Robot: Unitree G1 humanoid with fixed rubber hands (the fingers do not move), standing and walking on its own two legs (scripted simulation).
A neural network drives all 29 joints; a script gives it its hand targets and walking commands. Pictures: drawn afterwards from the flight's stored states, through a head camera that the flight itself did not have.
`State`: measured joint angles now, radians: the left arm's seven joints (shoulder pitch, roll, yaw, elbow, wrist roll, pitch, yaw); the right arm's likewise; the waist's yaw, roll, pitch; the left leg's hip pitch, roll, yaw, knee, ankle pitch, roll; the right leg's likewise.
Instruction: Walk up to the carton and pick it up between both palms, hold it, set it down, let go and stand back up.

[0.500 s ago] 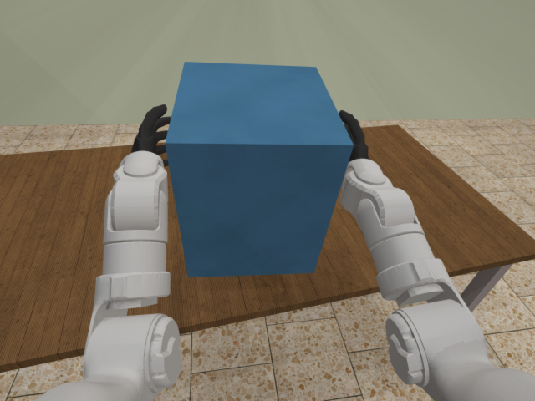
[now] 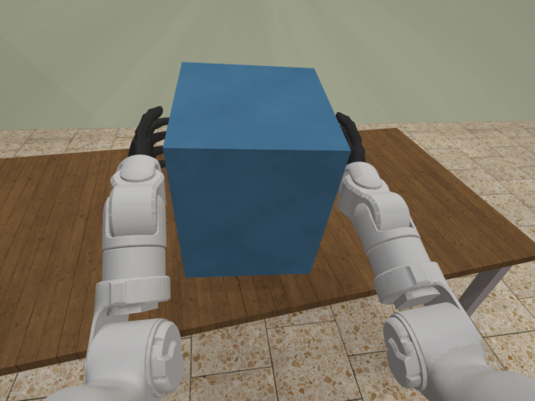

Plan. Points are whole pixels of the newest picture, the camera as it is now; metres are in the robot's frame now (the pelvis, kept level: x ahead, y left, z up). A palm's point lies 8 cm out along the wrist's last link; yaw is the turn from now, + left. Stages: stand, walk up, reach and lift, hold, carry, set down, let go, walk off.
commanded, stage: set down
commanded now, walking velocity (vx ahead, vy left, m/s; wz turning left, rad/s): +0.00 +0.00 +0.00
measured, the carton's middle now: (249, 173) +0.38 +0.01 +0.18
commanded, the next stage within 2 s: none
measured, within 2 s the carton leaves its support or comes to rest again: neither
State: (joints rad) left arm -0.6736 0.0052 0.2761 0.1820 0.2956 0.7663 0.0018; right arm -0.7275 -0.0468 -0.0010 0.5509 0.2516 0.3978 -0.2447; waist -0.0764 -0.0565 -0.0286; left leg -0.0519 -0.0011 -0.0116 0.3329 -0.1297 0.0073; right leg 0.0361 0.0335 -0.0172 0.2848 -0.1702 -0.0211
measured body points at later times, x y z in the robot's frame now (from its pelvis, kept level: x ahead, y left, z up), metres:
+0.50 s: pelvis +0.01 +0.00 +0.00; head -0.03 +0.03 +0.45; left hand +0.38 +0.17 +0.16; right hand +0.39 -0.13 +0.14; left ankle +0.04 +0.11 -0.75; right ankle +0.00 -0.10 -0.75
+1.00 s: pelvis +0.03 +0.00 +0.00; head +0.00 +0.02 +0.45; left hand +0.40 +0.16 +0.13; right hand +0.41 -0.13 +0.12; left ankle +0.04 +0.11 -0.75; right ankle +0.00 -0.10 -0.75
